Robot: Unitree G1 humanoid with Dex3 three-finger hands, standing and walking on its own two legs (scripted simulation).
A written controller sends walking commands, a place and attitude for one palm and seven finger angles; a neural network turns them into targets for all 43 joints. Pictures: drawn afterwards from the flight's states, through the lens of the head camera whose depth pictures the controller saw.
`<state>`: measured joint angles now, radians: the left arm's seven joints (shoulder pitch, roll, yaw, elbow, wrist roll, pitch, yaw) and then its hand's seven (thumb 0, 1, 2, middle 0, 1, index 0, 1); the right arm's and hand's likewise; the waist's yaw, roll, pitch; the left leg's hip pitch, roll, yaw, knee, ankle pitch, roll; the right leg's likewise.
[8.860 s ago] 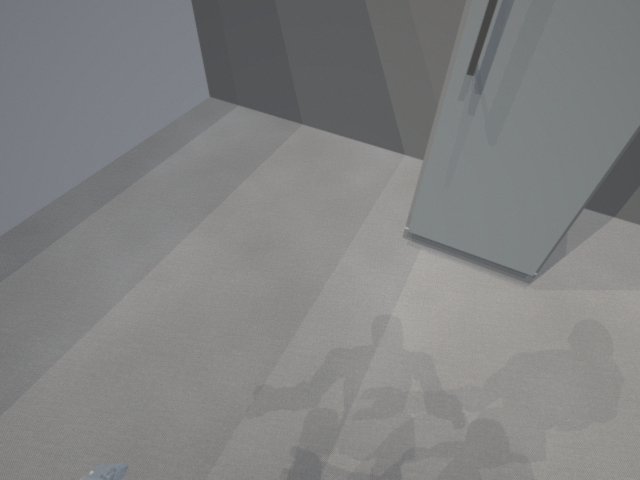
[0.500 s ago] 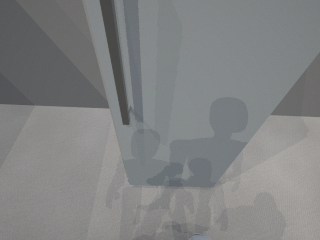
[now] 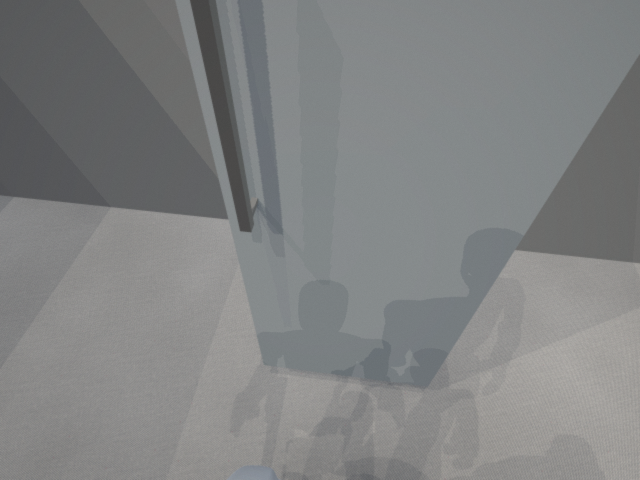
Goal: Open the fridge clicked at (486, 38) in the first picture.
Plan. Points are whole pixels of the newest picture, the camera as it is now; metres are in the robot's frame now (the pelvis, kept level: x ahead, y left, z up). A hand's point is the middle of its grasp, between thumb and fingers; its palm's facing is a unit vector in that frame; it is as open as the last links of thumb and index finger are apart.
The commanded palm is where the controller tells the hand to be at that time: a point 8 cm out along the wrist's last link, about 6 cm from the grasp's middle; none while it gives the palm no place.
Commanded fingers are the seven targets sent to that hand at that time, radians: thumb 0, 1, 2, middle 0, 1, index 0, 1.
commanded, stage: come to a stop and stand still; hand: left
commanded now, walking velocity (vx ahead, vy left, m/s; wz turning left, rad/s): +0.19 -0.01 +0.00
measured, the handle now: (225, 75) +0.48 +0.17 +0.26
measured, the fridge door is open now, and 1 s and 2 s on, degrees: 0 0 0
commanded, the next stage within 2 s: look again from close up in 1.98 s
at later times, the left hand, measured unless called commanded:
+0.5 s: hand out of the picture -0.01 +0.23 -0.18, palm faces -0.01 -0.99 -0.13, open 7.4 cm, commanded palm none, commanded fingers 0.00 0.90 0.90 -0.20 -0.30 -0.20 -0.30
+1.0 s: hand out of the picture +0.06 +0.17 -0.16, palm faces +0.00 -0.96 -0.29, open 7.3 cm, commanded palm none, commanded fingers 0.00 0.90 0.90 -0.20 -0.30 -0.20 -0.30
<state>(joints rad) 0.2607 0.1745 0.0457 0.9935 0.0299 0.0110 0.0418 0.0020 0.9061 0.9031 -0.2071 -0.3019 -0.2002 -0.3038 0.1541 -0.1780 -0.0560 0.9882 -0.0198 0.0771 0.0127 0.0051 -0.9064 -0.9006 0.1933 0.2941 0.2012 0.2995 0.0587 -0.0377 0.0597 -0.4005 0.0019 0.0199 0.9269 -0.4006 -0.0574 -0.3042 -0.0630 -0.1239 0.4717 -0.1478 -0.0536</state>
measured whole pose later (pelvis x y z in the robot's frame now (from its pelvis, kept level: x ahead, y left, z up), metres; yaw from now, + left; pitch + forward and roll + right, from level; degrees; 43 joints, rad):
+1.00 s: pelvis -0.01 -0.01 -0.01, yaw -3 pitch -2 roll +2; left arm 0.21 0.12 0.02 1.08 0.01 -0.03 0.04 -0.01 0.93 0.90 -0.21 -0.30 -0.20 -0.30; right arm 0.27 -0.21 -0.03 1.07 -0.02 0.00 -0.03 0.03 -0.94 -0.90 0.19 0.29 0.20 0.30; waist -0.02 0.09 0.01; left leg -0.16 0.07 0.07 0.56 -0.37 -0.07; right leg -0.21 -0.06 -0.08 0.66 -0.42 -0.01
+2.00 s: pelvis -0.07 +0.00 +0.00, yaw -2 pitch -2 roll +1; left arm 0.30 0.12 0.03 1.11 0.01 -0.01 0.03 0.00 0.90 0.90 -0.20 -0.30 -0.20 -0.30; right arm 0.35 -0.11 -0.01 1.13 -0.02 -0.01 -0.02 0.00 -0.91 -0.90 0.19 0.29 0.20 0.30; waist 0.00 0.02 0.05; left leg -0.19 0.07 0.06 0.44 -0.21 -0.05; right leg -0.23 -0.06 -0.10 0.51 -0.25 -0.01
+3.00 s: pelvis -0.05 -0.01 +0.00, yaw -1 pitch -1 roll +1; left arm 0.28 0.14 0.03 1.11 0.02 -0.01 0.02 0.00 0.90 0.90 -0.20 -0.30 -0.20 -0.30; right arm 0.30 -0.12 -0.01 1.13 -0.02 0.00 -0.02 0.00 -0.91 -0.90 0.19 0.29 0.20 0.30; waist 0.01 0.01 0.05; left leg -0.19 0.08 0.03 0.45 -0.23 -0.06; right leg -0.22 -0.04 -0.12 0.51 -0.27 -0.02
